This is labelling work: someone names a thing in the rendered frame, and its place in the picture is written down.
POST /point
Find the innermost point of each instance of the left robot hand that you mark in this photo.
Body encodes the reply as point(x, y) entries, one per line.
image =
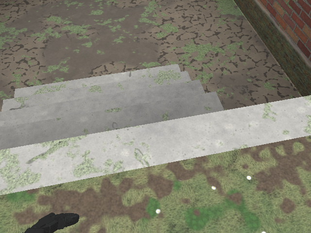
point(52, 222)

